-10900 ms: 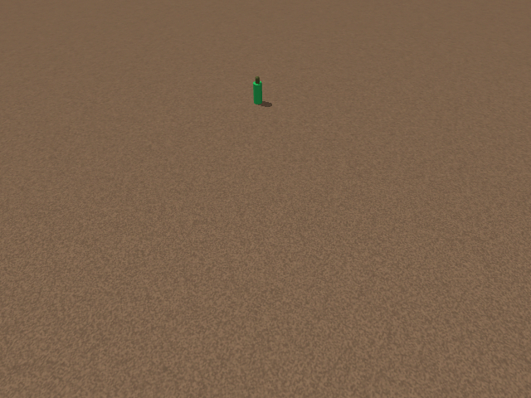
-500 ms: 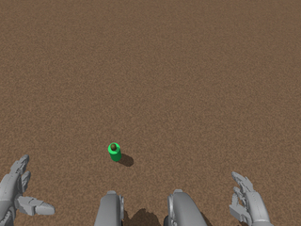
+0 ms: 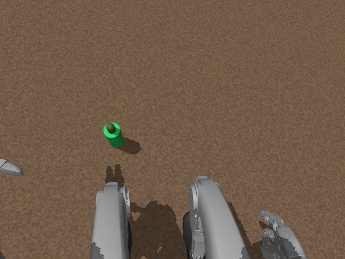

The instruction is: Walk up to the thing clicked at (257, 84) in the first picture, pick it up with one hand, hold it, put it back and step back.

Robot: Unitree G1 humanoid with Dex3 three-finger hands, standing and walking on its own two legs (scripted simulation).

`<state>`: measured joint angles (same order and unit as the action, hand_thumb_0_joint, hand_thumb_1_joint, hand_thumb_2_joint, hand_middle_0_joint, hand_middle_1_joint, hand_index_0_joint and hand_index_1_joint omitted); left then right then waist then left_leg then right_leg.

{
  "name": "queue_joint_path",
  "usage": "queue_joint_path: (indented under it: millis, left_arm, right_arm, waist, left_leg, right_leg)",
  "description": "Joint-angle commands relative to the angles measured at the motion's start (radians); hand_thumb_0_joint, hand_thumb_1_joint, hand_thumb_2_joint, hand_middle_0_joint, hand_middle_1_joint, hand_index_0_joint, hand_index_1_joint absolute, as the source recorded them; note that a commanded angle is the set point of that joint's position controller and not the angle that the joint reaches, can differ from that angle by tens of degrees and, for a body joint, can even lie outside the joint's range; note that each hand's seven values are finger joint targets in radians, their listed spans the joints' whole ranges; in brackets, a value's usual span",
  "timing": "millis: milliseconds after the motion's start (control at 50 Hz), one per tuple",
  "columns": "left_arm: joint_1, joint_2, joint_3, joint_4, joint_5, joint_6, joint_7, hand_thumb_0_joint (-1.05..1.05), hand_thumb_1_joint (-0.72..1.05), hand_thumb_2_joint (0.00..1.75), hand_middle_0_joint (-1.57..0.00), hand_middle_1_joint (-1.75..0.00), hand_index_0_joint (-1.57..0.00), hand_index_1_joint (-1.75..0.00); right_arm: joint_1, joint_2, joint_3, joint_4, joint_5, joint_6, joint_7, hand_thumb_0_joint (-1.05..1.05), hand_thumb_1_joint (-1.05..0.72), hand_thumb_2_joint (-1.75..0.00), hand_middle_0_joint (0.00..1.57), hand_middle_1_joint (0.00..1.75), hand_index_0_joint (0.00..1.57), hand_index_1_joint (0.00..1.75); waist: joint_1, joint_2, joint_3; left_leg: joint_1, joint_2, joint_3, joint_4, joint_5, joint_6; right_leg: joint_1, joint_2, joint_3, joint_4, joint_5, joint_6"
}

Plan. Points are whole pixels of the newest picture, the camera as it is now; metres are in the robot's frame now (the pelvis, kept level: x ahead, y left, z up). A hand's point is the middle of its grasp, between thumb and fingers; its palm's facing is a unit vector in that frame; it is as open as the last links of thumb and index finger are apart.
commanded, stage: go down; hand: left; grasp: from the side
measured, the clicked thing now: (113, 134) +0.51 +0.17 -0.39
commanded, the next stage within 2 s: approach in 1.06 s
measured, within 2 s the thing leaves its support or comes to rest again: neither
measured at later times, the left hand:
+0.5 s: hand (9, 127) +0.43 +0.34 -0.07, palm faces +0.01 -0.99 -0.11, open 17.3 cm
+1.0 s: hand (10, 120) +0.45 +0.35 -0.08, palm faces -0.02 -0.99 -0.10, open 17.2 cm
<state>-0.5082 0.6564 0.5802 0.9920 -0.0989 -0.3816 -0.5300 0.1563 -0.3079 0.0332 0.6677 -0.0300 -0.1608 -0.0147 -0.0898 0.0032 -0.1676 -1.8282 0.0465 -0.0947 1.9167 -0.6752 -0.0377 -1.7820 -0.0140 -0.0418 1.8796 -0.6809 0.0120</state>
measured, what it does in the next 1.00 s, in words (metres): lowers itself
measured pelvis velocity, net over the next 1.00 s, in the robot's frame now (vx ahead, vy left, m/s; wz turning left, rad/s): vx -0.02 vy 0.01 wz -0.05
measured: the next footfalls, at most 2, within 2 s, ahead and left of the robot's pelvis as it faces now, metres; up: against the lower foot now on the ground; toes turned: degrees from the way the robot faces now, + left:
none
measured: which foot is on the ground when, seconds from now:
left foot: down 0.00-1.00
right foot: down 0.00-1.00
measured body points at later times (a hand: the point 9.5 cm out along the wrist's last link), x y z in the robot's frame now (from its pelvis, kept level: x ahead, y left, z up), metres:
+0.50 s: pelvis -0.02 +0.01 -0.07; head +0.19 +0.06 +0.33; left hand +0.42 +0.39 -0.06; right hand +0.11 -0.28 -0.17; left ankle +0.07 +0.14 -0.45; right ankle +0.07 -0.13 -0.45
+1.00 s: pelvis -0.02 +0.01 -0.10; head +0.20 +0.07 +0.30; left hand +0.44 +0.40 -0.07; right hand +0.09 -0.28 -0.19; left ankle +0.07 +0.14 -0.45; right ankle +0.07 -0.13 -0.45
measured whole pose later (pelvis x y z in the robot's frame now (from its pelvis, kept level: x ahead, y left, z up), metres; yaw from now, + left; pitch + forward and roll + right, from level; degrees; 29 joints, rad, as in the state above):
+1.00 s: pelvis -0.02 +0.01 -0.10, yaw -3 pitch +33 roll -7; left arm -0.75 0.88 0.69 1.09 -0.11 -0.38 -0.69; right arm 0.16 -0.35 0.11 0.65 -0.05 -0.13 0.00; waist -0.16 -0.01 -0.11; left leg -2.13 0.02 -0.14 2.23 -0.69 -0.03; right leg -2.04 -0.01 -0.06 2.16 -0.69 0.03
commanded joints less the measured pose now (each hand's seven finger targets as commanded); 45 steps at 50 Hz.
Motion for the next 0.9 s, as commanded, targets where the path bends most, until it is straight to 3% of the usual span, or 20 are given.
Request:
queue_joint_path:
  millis: [0, 80, 160, 200, 240, 260, 280, 320, 340, 380, 420, 520, 600, 620, 660, 680, 700, 720, 780, 880]
  left_arm:
    - [-0.204, 0.399, 0.113, -0.151, -0.038, -0.069, -0.03, 0.0, -0.51, 0.1, -0.04, -0.1, -0.04, -0.1]
    - [-0.244, 0.446, 0.145, -0.129, -0.041, -0.078, -0.052, 0.0, -0.47, 0.1, -0.04, -0.09, -0.03, -0.09]
    - [-0.311, 0.418, 0.116, -0.146, -0.047, -0.087, -0.075, 0.0, -0.48, 0.09, -0.04, -0.08, -0.03, -0.08]
    - [-0.344, 0.459, 0.128, -0.153, -0.042, -0.086, -0.082, 0.0, -0.49, 0.09, -0.04, -0.08, -0.04, -0.08]
    - [-0.373, 0.441, 0.11, -0.145, -0.042, -0.084, -0.091, 0.0, -0.49, 0.08, -0.04, -0.08, -0.04, -0.08]
    - [-0.41, 0.486, 0.132, -0.202, -0.042, -0.086, -0.091, 0.0, -0.5, 0.09, -0.04, -0.09, -0.03, -0.08]
    - [-0.367, 0.478, 0.134, -0.117, -0.039, -0.077, -0.095, 0.0, -0.52, 0.08, -0.04, -0.09, -0.04, -0.08]
    - [-0.371, 0.457, 0.122, -0.102, -0.042, -0.073, -0.102, 0.0, -0.51, 0.09, -0.04, -0.09, -0.04, -0.09]
    - [-0.422, 0.463, 0.107, -0.143, -0.041, -0.076, -0.103, 0.0, -0.52, 0.09, -0.04, -0.09, -0.04, -0.09]
    - [-0.437, 0.504, 0.137, -0.148, -0.039, -0.077, -0.103, 0.0, -0.55, 0.08, -0.04, -0.09, -0.04, -0.09]
    - [-0.442, 0.509, 0.133, -0.115, -0.04, -0.075, -0.106, 0.0, -0.54, 0.08, -0.04, -0.09, -0.04, -0.09]
    - [-0.443, 0.554, 0.165, -0.09, -0.041, -0.075, -0.114, 0.0, -0.52, 0.09, -0.04, -0.1, -0.04, -0.09]
    - [-0.482, 0.551, 0.141, -0.097, -0.038, -0.07, -0.125, 0.0, -0.49, 0.09, -0.04, -0.1, -0.04, -0.09]
    - [-0.461, 0.578, 0.163, -0.08, -0.038, -0.067, -0.124, 0.0, -0.5, 0.09, -0.04, -0.1, -0.04, -0.1]
    - [-0.48, 0.586, 0.163, -0.102, -0.04, -0.066, -0.128, 0.0, -0.5, 0.09, -0.04, -0.1, -0.04, -0.1]
    - [-0.495, 0.559, 0.141, -0.102, -0.038, -0.065, -0.134, 0.0, -0.49, 0.09, -0.04, -0.1, -0.04, -0.1]
    - [-0.498, 0.574, 0.15, -0.104, -0.041, -0.063, -0.136, 0.0, -0.49, 0.08, -0.05, -0.1, -0.04, -0.09]
    - [-0.511, 0.567, 0.137, -0.106, -0.04, -0.062, -0.139, 0.0, -0.49, 0.09, -0.04, -0.1, -0.04, -0.09]
    - [-0.505, 0.6, 0.159, -0.123, -0.044, -0.063, -0.142, 0.0, -0.48, 0.09, -0.04, -0.1, -0.04, -0.09]
    - [-0.493, 0.585, 0.153, -0.097, -0.045, -0.055, -0.151, 0.0, -0.47, 0.09, -0.04, -0.1, -0.04, -0.09]
  right_arm:
    - [0.11, -0.211, -0.063, -0.081, 0.007, -0.018, -0.008, 0.0, -0.89, -0.9, 0.2, 0.3, 0.2, 0.3]
    - [0.112, -0.229, -0.06, -0.072, 0.005, -0.012, -0.005, 0.0, -0.9, -0.9, 0.2, 0.3, 0.2, 0.3]
    - [0.107, -0.228, -0.056, -0.067, 0.0, -0.012, -0.005, 0.0, -0.9, -0.9, 0.2, 0.3, 0.2, 0.3]
    - [0.112, -0.24, -0.059, -0.062, -0.003, -0.009, -0.005, 0.0, -0.9, -0.9, 0.2, 0.3, 0.2, 0.3]
    - [0.119, -0.241, -0.055, -0.056, -0.003, -0.007, -0.004, 0.0, -0.9, -0.9, 0.2, 0.3, 0.2, 0.3]
    - [0.125, -0.243, -0.053, -0.055, -0.003, -0.007, -0.004, 0.0, -0.9, -0.9, 0.2, 0.3, 0.2, 0.3]
    - [0.123, -0.251, -0.05, -0.048, -0.004, -0.004, -0.004, 0.0, -0.9, -0.9, 0.2, 0.3, 0.2, 0.3]
    - [0.125, -0.255, -0.048, -0.047, -0.004, -0.002, -0.003, 0.0, -0.9, -0.9, 0.2, 0.3, 0.2, 0.3]
    - [0.124, -0.253, -0.049, -0.047, -0.004, -0.002, -0.003, 0.0, -0.9, -0.9, 0.2, 0.3, 0.2, 0.3]
    - [0.123, -0.256, -0.046, -0.053, -0.005, 0.0, -0.003, 0.0, -0.9, -0.9, 0.2, 0.3, 0.2, 0.3]
    - [0.117, -0.257, -0.039, -0.055, -0.006, 0.002, -0.003, 0.0, -0.9, -0.9, 0.2, 0.3, 0.2, 0.3]
    - [0.125, -0.258, -0.027, -0.055, -0.009, 0.006, -0.003, 0.0, -0.9, -0.9, 0.2, 0.3, 0.2, 0.3]
    - [0.125, -0.258, -0.02, -0.059, -0.01, 0.006, -0.003, 0.0, -0.9, -0.9, 0.2, 0.3, 0.2, 0.3]
    - [0.128, -0.264, -0.02, -0.055, -0.01, 0.007, -0.005, 0.0, -0.9, -0.9, 0.2, 0.3, 0.2, 0.3]
    - [0.135, -0.267, -0.016, -0.051, -0.012, 0.011, -0.004, 0.0, -0.9, -0.9, 0.2, 0.3, 0.2, 0.3]
    - [0.135, -0.266, -0.015, -0.056, -0.009, 0.01, -0.003, 0.0, -0.9, -0.9, 0.2, 0.3, 0.2, 0.3]
    - [0.131, -0.269, -0.017, -0.056, -0.009, 0.011, -0.004, 0.0, -0.9, -0.9, 0.2, 0.3, 0.2, 0.3]
    - [0.129, -0.269, -0.015, -0.056, -0.009, 0.012, -0.005, 0.0, -0.9, -0.9, 0.2, 0.3, 0.2, 0.3]
    - [0.133, -0.274, -0.013, -0.054, -0.01, 0.011, -0.004, 0.0, -0.89, -0.9, 0.2, 0.3, 0.2, 0.3]
    - [0.145, -0.28, -0.006, -0.055, -0.006, 0.015, -0.003, 0.0, -0.89, -0.9, 0.2, 0.3, 0.2, 0.3]
  waist:
    - [0.038, 0.141, -0.608]
    - [0.029, 0.157, -0.6]
    - [0.006, 0.188, -0.585]
    - [0.007, 0.21, -0.584]
    - [-0.011, 0.211, -0.582]
    - [0.009, 0.245, -0.635]
    - [0.002, 0.256, -0.586]
    - [-0.009, 0.245, -0.574]
    - [-0.015, 0.245, -0.582]
    - [-0.007, 0.244, -0.584]
    - [-0.015, 0.238, -0.55]
    - [-0.019, 0.198, -0.577]
    - [-0.034, 0.215, -0.566]
    - [-0.023, 0.207, -0.57]
    - [-0.024, 0.229, -0.584]
    - [-0.038, 0.245, -0.583]
    - [-0.027, 0.246, -0.579]
    - [-0.042, 0.258, -0.563]
    - [-0.028, 0.257, -0.579]
    - [-0.039, 0.281, -0.567]
  left_leg:
    - [0.377, -0.022, 0.05, -0.188, 0.204, 0.06]
    - [0.354, -0.019, 0.039, -0.148, 0.227, 0.06]
    - [0.336, -0.017, 0.039, -0.127, 0.18, 0.058]
    - [0.33, -0.016, 0.039, -0.112, 0.173, 0.057]
    - [0.32, -0.016, 0.035, -0.097, 0.172, 0.057]
    - [0.348, -0.017, 0.033, -0.094, 0.187, 0.053]
    - [0.357, -0.014, 0.023, -0.098, 0.194, 0.05]
    - [0.349, -0.015, 0.016, -0.085, 0.201, 0.05]
    - [0.334, -0.014, 0.017, -0.079, 0.17, 0.05]
    - [0.313, -0.017, 0.018, -0.07, 0.14, 0.053]
    - [0.274, -0.019, 0.022, -0.059, 0.105, 0.056]
    - [0.215, -0.026, 0.043, -0.011, 0.129, 0.065]
    - [0.2, -0.025, 0.038, -0.002, 0.111, 0.062]
    - [0.194, -0.025, 0.042, 0.005, 0.112, 0.064]
    - [0.204, -0.025, 0.043, 0.016, 0.146, 0.062]
    - [0.222, -0.024, 0.029, 0.005, 0.144, 0.058]
    - [0.221, -0.024, 0.031, 0.006, 0.128, 0.058]
    - [0.22, -0.023, 0.028, 0.007, 0.111, 0.058]
    - [0.222, -0.024, 0.031, 0.021, 0.125, 0.058]
    - [0.238, -0.025, 0.011, 0.017, 0.168, 0.052]
  right_leg:
    - [0.292, 0.017, 0.009, -0.198, 0.179, -0.046]
    - [0.227, 0.02, -0.016, -0.129, 0.2, -0.051]
    - [0.179, 0.021, -0.02, -0.107, 0.169, -0.052]
    - [0.155, 0.02, -0.022, -0.089, 0.164, -0.054]
    - [0.139, 0.018, -0.03, -0.072, 0.168, -0.054]
    - [0.14, 0.018, -0.031, -0.06, 0.175, -0.057]
    - [0.092, 0.016, -0.036, -0.041, 0.177, -0.059]
    - [0.07, 0.015, -0.045, -0.023, 0.184, -0.06]
    - [0.058, 0.015, -0.043, -0.023, 0.162, -0.059]
    - [0.059, 0.015, -0.044, -0.018, 0.145, -0.057]
    - [0.047, 0.015, -0.044, -0.009, 0.125, -0.057]
    - [0.095, 0.016, -0.042, -0.002, 0.141, -0.049]
    - [0.066, 0.019, -0.05, 0.013, 0.122, -0.051]
    - [0.074, 0.02, -0.047, 0.015, 0.124, -0.051]
    - [0.072, 0.018, -0.048, 0.028, 0.152, -0.052]
    - [0.042, 0.018, -0.058, 0.042, 0.148, -0.056]
    - [0.03, 0.019, -0.054, 0.038, 0.134, -0.056]
    - [0.015, 0.019, -0.059, 0.037, 0.122, -0.056]
    - [0.024, 0.019, -0.057, 0.045, 0.133, -0.055]
    - [-0.008, 0.016, -0.071, 0.071, 0.161, -0.059]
